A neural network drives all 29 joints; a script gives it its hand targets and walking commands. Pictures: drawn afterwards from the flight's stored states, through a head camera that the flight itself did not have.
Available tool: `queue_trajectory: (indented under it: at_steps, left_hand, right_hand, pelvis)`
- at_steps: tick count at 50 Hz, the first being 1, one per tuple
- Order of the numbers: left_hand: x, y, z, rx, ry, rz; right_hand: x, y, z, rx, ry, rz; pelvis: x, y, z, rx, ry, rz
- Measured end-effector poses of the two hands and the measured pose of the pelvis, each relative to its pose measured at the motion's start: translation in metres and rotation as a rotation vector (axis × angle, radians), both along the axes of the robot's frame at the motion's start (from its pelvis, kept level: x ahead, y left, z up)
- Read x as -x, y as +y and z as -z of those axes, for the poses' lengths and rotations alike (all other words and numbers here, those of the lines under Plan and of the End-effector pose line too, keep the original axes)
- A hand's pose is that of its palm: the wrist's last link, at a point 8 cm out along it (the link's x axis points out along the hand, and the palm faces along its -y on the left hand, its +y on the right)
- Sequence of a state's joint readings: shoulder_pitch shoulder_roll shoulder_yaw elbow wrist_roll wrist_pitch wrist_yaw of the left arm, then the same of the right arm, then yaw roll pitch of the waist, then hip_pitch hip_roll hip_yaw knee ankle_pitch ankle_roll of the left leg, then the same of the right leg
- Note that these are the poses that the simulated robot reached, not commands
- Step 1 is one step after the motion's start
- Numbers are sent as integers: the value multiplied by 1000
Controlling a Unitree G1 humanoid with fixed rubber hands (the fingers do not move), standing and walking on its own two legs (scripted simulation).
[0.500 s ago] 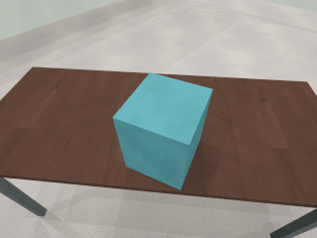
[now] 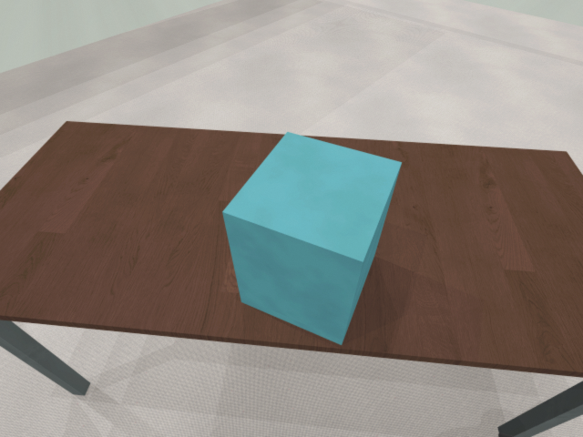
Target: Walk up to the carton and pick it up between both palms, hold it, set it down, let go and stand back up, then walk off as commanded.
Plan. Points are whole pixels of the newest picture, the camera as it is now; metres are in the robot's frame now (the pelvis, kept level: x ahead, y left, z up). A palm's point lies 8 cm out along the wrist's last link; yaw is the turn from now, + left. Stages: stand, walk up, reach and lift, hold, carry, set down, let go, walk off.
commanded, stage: walk up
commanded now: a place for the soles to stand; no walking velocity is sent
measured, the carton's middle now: (314, 238) +0.44 -0.03 -0.01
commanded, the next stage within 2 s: reach and lift in 0.30 s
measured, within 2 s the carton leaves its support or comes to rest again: neither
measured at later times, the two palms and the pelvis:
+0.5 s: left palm (98, 432) +0.17 +0.29 -0.10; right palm out of the picture +0.13 -0.30 -0.11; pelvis -0.02 +0.00 -0.03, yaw -1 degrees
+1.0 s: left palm (101, 431) +0.17 +0.28 -0.08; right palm out of the picture +0.11 -0.25 -0.08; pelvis -0.02 +0.00 -0.01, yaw -4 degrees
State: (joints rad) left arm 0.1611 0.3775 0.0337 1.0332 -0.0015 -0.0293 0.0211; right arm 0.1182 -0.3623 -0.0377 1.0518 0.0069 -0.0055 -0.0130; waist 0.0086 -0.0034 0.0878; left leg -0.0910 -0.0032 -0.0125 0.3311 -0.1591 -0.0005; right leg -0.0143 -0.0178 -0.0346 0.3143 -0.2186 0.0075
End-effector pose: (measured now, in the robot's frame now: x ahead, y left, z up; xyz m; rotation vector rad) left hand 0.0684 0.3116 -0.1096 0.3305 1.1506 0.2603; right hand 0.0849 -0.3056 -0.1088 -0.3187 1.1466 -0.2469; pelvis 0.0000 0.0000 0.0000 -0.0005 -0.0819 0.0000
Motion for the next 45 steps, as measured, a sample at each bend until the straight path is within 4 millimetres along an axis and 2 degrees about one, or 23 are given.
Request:
queue_trajectory:
  at_steps: [16,18,20,24,26,28,32,38,45]
  left_hand:
    - [2,5,2,0,27,1]
    - [-13,6,3,-13,55,-21]
    - [-38,4,3,-22,51,-8]
    - [-93,-16,-5,3,-40,53]
    - [-110,-28,-10,28,-85,74]
    - [-117,-37,-13,47,-105,93]
    - [-115,-46,-12,66,-97,109]
    - [-100,-42,-11,82,-102,99]
    - [-96,-36,-20,110,-152,112]
  right_hand:
    - [3,3,0,5,-12,-14]
    - [-8,5,3,-13,-57,-43]
    - [-23,7,6,-30,-104,-59]
    - [-45,9,3,-27,-203,-45]
    - [-49,11,-3,-21,-246,-38]
    - [-48,14,-10,-17,-276,-35]
    - [-37,16,-19,-9,-288,-28]
    - [-21,23,-23,-5,-292,-9]
    - [-22,44,-28,-23,-353,15]
  pelvis:
    - [4,4,2,1,11,10]
    - [10,3,9,7,32,13]
    - [17,2,17,15,35,14]
    - [24,-2,27,22,-5,20]
    - [24,-3,27,22,-24,23]
    - [22,-5,25,19,-36,29]
    - [17,-6,20,10,-42,44]
    - [16,-6,16,6,-31,54]
    - [16,-2,12,8,-25,58]
